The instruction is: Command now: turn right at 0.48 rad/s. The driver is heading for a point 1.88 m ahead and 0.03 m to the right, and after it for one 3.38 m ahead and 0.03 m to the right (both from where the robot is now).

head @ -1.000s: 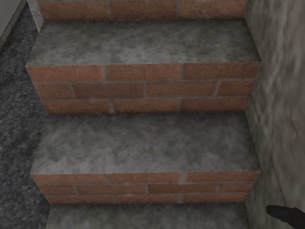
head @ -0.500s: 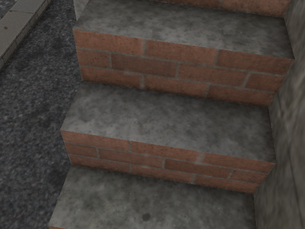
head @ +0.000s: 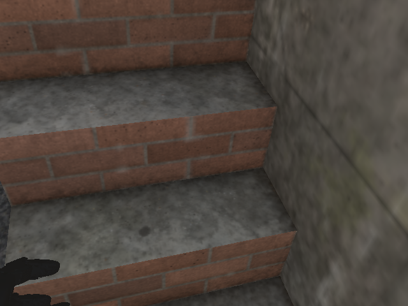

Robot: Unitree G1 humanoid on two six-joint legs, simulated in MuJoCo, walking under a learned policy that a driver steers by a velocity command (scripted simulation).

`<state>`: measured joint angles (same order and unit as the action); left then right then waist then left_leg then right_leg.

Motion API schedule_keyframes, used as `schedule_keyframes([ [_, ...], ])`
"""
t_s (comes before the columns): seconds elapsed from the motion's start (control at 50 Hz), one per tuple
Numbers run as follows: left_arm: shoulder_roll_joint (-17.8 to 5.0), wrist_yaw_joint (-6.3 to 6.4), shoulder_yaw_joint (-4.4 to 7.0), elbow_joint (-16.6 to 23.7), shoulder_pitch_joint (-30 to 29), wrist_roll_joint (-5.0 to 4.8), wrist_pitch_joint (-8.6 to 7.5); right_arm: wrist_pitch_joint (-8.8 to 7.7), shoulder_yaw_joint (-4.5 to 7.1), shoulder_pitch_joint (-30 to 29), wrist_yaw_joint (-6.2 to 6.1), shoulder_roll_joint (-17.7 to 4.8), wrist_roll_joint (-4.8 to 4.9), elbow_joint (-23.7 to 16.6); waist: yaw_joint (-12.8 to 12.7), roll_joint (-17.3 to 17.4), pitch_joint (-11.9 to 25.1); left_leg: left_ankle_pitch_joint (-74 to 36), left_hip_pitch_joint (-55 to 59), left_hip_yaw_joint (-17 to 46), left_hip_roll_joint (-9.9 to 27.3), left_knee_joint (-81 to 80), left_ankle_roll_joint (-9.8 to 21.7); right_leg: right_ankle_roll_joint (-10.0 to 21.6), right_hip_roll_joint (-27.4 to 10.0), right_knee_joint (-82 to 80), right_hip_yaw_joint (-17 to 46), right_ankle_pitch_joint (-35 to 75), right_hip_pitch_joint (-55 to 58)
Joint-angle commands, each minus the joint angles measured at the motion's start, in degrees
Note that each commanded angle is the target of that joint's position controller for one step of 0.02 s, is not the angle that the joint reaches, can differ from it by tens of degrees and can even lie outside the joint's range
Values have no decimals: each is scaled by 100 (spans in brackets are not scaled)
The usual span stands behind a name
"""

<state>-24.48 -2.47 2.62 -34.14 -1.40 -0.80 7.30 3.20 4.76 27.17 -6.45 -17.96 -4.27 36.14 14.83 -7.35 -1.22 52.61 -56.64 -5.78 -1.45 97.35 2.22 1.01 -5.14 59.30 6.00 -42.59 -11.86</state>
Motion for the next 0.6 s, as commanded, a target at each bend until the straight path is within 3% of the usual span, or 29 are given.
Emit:
schedule_keyframes([
  [0.02, 1256, -133, -415, 876, 1726, -419, -249, -301, -636, -1943, -159, 386, -184, -1266, -2058, 2886, 1434, -2647, -212, 1587, 429, -4181, -352, -592, 934, 5427, -357, 1239, -59],
  [0.04, 963, -232, -274, 322, 2916, -368, -124, -470, -717, -3065, -176, 274, -133, -1582, -2652, 2007, 1377, -1963, -1445, 1566, 442, -4813, -572, -897, 1374, 6206, -868, 2737, 678],
  [0.08, 260, -86, -77, -494, 5011, -263, -50, -770, -729, -4427, -343, -286, -138, -2136, -3559, 1865, 1356, -2319, -2261, -303, 279, -4569, -1135, -1071, 1460, 6997, -1930, 3300, 1406],
  [0.1, -246, 12, 65, -778, 5912, -113, -67, -929, -792, -4802, -431, -98, -82, -2392, -3870, 1751, 1366, -2861, -2486, -848, 58, -3806, -1508, -854, 1261, 6668, -1838, 2764, 1774],
  [0.12, -717, 4, 176, -915, 6384, 84, -26, -1126, -821, -4728, -413, 49, -27, -2500, -3768, 1660, 756, -3295, -3307, -892, -27, -3118, -1739, -302, 536, 4911, -941, 1944, 2104],
  [0.14, -673, -62, 107, -556, 5008, 327, 30, -1109, -698, -3739, -379, 208, 208, -2217, -2842, 794, -48, -2831, -3219, -545, 51, -2011, -1446, 437, -359, 1751, 144, 1169, 814],
  [0.16, -46, -259, -203, 11, 1950, 640, 36, -888, -448, -2299, -476, 143, 557, -1851, -1083, -654, -429, -1717, -3097, -274, -89, -26, -1140, 973, -941, -918, 626, 2308, -361],
  [0.18, 554, -551, -534, 268, 398, 705, 146, -658, -298, -1458, -611, 124, 812, -1562, -252, -1238, -470, -876, -2952, -216, -655, 2057, -1331, 1386, -891, -1735, 129, 4412, -803],
  [0.2, 475, -719, -670, 590, -889, 778, 278, -571, -271, -593, -676, 336, 1064, -1246, 423, -839, -615, -819, -2427, 106, -1048, 3109, -1378, 1371, -664, -2250, -183, 5494, -1503],
  [0.22, 196, -796, -601, 516, -734, 681, 413, -595, -301, -584, -745, 419, 1125, -1321, 329, -315, -545, -647, -2048, 79, -1335, 3912, -1374, 1519, -790, -2972, -203, 6694, -1564],
  [0.24, 140, -825, -598, 381, -413, 516, 416, -694, -417, -693, -760, 434, 1166, -1478, 188, 195, -539, -890, -1794, 9, -1430, 3398, -1321, 1481, -667, -3624, -179, 6871, -1634],
  [0.26, 87, -747, -518, 127, 700, 315, 328, -795, -449, -1279, -681, 321, 1068, -1595, -445, 736, -111, -1411, -1449, -30, -1250, 2875, -1070, 1286, -516, -3938, -55, 6785, -1270],
  [0.28, 110, -570, -450, -223, 1596, 70, 128, -842, -537, -1722, -509, 534, 986, -1788, -830, 1086, 111, -2330, -782, -111, -1083, 2717, -936, 1028, -704, -4591, 348, 6020, -1443],
  [0.3, 97, -470, -420, -517, 2159, 133, 51, -775, -604, -1873, -399, 863, 846, -1644, -1185, 455, 618, -2653, -725, -482, -1274, 3919, -870, 863, -423, -4478, -5, 5898, -947],
  [0.32, -29, -298, -401, -465, 1890, 310, -115, -637, -610, -1798, -301, 1112, 776, -1510, -1097, 80, 730, -3093, -1363, -646, -1257, 5464, -1054, 528, -550, -4110, 582, 5277, -535],
  [0.34, 162, -143, -425, -305, 1385, 375, -158, -556, -699, -1775, -166, 1363, 780, -1480, -952, -393, 506, -3173, -2051, -404, -882, 5349, -1009, -62, -184, -4022, 483, 4022, -338],
  [0.36, 134, 151, -287, -256, 2491, 198, -237, -595, -864, -2187, -47, 1493, 733, -1441, -1383, -728, 411, -3049, -2932, -286, -225, 4114, -898, -148, -297, -3775, 828, 3639, 593],
  [0.38, -296, 245, -140, -129, 3224, 146, -300, -588, -697, -2569, 149, 885, 540, -1687, -1566, -1448, 1073, -1942, -2560, -493, -293, 3738, -1566, 853, -1031, -3409, 1538, 5956, 1791],
  [0.4, -997, 254, 190, -26, 2281, -14, -593, -563, -506, -1972, 176, 220, 603, -1550, -954, -2683, 2068, -3403, -723, 1127, 873, 1903, -1498, 1494, -1914, -2667, 3053, 5718, 1659],
  [0.42, -569, 417, 67, 104, 1153, 200, -811, -383, -255, -1712, 76, -464, 702, -1335, -878, -2290, 2780, -4402, 645, 1096, 715, 632, -1716, 1635, -1790, -2128, 3341, 4948, 1820],
  [0.44, 438, 463, -89, -34, 2201, 332, -865, -231, -255, -2933, 39, -226, 813, -1229, -2075, -1297, 2014, -4364, 1275, 424, 228, -1094, -1926, 1163, -1051, -2016, 3302, 3985, 970],
  [0.46, 364, 536, -54, -96, 2639, 186, -727, -13, -290, -3017, 135, 17, 842, -1202, -2358, -1319, 1513, -3629, 2096, 217, -118, -3516, -1802, 905, -660, -2796, 3244, 2105, 721],
  [0.48, 246, 631, 27, 66, 2307, 175, -607, 60, -140, -3129, 191, -135, 774, -1257, -2204, -1658, 633, -4246, 2691, 340, -286, -4280, -1648, 855, -172, -2088, 2841, 1800, -54],
  [0.5, 209, 821, 80, 331, 2024, 206, -454, 141, -263, -2576, 225, -120, 492, -963, -1989, -1794, 434, -4963, 3056, -61, -452, -5590, -1299, 328, 737, -1208, 1585, 1331, -238],
  [0.52, 258, 900, 179, 579, 1529, 82, -477, 153, -343, -1656, 382, -154, -1, -351, -1570, -1211, 218, -6992, 4052, -848, -604, -7014, -743, -372, 1710, 152, 43, 1216, -994],
  [0.54, 348, 956, 189, 628, 1787, -100, -515, 193, -545, -1405, 598, 259, -122, 70, -1724, -596, -82, -7646, 4667, -1038, -555, -8340, -237, -903, 2414, 590, -898, 683, -1782],
  [0.56, 631, 987, 146, 519, 2521, -306, -454, 229, -713, -1943, 750, 600, 49, 78, -2238, 876, -163, -8476, 4637, -263, 360, -8523, 131, -866, 2661, 3205, -1182, 103, -2324],
  [0.58, 282, 972, 288, 475, 3785, -371, -481, 55, -684, -3404, 850, 337, 267, -406, -3170, 1862, 392, -8661, 4510, 343, 1017, -8621, 295, -709, 1982, 5301, -231, -736, -2607],
  [0.6, 279, 864, 285, 479, 3926, -306, -453, -92, -758, -4537, 887, 351, 267, -961, -3562, 1327, -114, -8097, 3781, 71, 958, -8632, -17, -805, 2114, 6339, -338, -376, -2877],
])
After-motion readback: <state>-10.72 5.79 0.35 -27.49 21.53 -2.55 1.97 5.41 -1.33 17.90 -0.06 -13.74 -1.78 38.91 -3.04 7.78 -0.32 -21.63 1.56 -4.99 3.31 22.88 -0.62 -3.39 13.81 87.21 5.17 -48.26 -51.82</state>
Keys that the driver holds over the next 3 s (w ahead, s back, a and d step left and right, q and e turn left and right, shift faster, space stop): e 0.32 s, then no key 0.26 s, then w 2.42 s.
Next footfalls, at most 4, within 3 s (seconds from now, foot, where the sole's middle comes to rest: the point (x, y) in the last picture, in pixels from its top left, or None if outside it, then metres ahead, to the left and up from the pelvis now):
0.34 right None -0.40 0.05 -1.16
0.70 left None -0.92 0.32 -1.60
0.74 right None -0.64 0.08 -1.41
0.92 left None -0.99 0.37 -1.80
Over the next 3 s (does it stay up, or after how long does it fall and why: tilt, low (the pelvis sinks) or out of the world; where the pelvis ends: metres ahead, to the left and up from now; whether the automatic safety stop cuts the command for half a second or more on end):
stays up -1.20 0.20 -1.02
